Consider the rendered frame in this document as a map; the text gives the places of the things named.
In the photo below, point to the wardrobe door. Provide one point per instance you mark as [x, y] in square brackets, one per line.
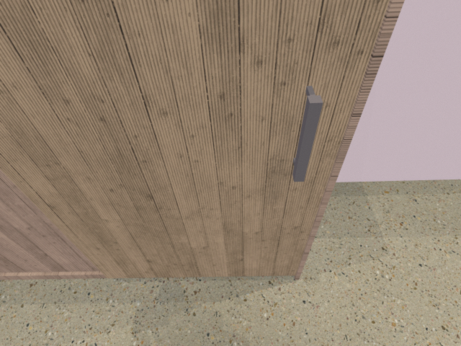
[29, 240]
[159, 135]

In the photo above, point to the handle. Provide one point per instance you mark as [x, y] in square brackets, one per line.
[311, 117]

